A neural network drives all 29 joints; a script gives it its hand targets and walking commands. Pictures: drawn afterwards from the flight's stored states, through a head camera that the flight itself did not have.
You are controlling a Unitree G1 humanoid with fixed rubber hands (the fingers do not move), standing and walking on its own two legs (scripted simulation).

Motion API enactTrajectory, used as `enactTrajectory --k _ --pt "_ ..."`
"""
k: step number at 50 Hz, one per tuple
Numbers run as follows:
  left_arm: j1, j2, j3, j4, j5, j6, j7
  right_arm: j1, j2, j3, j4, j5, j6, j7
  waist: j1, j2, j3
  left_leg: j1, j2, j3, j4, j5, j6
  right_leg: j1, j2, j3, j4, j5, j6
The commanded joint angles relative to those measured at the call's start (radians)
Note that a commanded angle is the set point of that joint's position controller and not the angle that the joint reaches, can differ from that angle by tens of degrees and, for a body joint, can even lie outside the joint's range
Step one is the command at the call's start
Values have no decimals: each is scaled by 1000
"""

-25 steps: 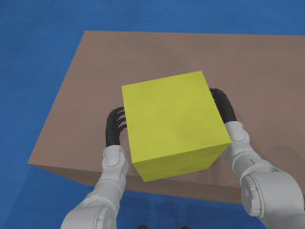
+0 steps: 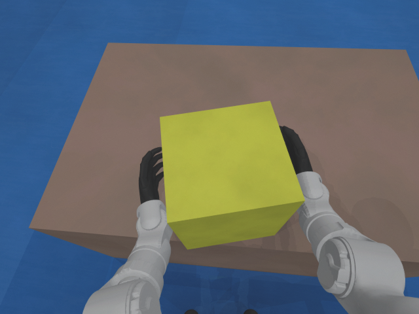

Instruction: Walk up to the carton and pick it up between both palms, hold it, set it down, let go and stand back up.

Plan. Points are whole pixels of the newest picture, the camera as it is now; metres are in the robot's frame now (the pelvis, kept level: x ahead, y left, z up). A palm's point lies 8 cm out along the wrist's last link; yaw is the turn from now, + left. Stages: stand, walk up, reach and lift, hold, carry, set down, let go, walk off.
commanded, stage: reach and lift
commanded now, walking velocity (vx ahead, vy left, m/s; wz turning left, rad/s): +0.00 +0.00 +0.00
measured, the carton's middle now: (224, 183) +0.40 +0.01 -0.05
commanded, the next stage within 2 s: none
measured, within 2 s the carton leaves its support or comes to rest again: leaves its support in 1.08 s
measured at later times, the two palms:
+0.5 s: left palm (150, 192) +0.36 +0.15 -0.03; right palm (298, 164) +0.42 -0.14 -0.02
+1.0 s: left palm (149, 194) +0.36 +0.15 -0.03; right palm (298, 166) +0.42 -0.14 -0.01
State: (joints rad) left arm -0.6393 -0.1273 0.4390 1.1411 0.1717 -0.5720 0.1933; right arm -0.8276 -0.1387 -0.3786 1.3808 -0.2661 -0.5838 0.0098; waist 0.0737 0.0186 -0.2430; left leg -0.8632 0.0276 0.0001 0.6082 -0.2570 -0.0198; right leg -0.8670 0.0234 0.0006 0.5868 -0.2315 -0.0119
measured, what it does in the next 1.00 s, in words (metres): stands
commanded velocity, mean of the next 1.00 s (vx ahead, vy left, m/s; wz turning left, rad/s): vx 0.00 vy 0.00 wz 0.00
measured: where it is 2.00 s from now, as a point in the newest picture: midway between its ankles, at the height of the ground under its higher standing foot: outside the picture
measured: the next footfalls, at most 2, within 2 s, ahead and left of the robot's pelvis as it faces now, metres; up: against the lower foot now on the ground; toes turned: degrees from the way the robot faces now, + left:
none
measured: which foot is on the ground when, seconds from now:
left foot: down 0.00-1.00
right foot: down 0.00-1.00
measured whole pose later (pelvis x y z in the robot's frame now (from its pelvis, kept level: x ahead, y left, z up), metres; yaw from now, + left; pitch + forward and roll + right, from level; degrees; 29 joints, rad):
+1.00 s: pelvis -0.01 +0.00 +0.00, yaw +0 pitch +29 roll +0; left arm -0.64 -0.13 0.44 1.15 0.17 -0.60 0.19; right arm -0.82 -0.14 -0.39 1.40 -0.28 -0.63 -0.01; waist 0.07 0.00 -0.24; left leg -0.86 0.03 0.00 0.61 -0.25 -0.02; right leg -0.87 0.02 0.00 0.59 -0.22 -0.01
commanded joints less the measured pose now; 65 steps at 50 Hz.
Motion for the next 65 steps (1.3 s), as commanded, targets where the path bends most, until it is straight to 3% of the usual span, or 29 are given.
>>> enactTrajectory --k 1,28,40,49,65 --pt "-389 -426 -195 6 212 -39 -120 -336 564 87 48 -209 -44 81 -10 -87 -479 316 -20 113 40 404 -32 451 34 -73 -1 477 12" --pt "-433 -437 -207 30 198 -44 -115 -344 596 92 63 -210 -41 67 -28 -97 -487 229 -26 115 39 344 -21 478 31 -67 25 490 16" --pt "-463 -479 -287 4 149 -91 -113 -408 603 179 4 -201 -117 48 -30 -105 -641 248 -26 111 37 435 -23 599 37 -72 53 707 29" --pt "-483 -502 -343 17 117 -91 -110 -419 586 204 36 -191 -131 47 -31 -70 -672 295 -19 101 23 425 -28 560 51 -90 26 648 17" --pt "-565 -549 -465 -12 16 -74 -109 -481 627 328 -12 -115 -96 45 -37 -72 -767 321 -16 77 15 362 -26 548 61 -84 17 590 16"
